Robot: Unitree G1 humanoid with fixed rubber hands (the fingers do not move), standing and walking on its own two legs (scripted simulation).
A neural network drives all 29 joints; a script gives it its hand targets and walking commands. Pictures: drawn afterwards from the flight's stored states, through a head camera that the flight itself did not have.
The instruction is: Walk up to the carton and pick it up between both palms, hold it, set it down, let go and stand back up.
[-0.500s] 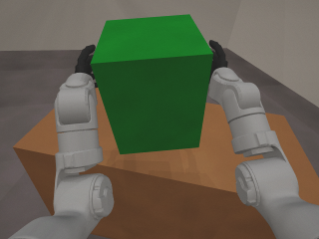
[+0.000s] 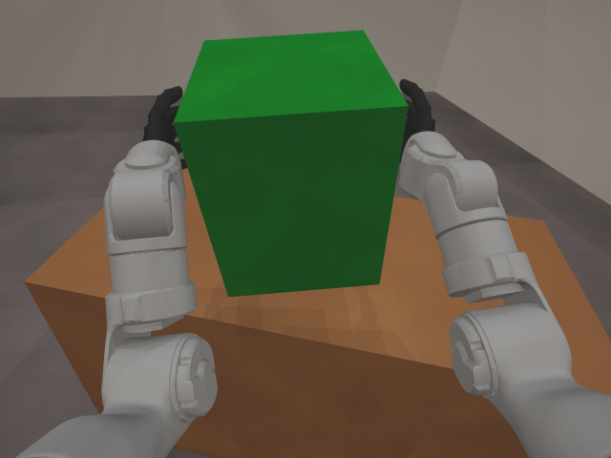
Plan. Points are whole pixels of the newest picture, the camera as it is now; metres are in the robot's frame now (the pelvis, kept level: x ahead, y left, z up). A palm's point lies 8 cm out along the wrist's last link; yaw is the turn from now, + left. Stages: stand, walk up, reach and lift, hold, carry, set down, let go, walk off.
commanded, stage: hold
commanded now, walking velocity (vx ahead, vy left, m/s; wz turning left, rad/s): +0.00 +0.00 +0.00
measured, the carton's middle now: (294, 166) +0.39 +0.01 +0.24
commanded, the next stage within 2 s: none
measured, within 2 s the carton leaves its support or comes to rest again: neither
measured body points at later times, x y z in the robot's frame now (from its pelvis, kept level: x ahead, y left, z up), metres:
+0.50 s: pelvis +0.00 +0.00 +0.00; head -0.07 +0.04 +0.44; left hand +0.37 +0.16 +0.27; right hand +0.38 -0.13 +0.29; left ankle +0.02 +0.13 -0.75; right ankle +0.00 -0.11 -0.75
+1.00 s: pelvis +0.00 +0.00 +0.00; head -0.07 +0.04 +0.44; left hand +0.36 +0.16 +0.27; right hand +0.37 -0.14 +0.28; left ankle +0.02 +0.13 -0.75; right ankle +0.00 -0.11 -0.75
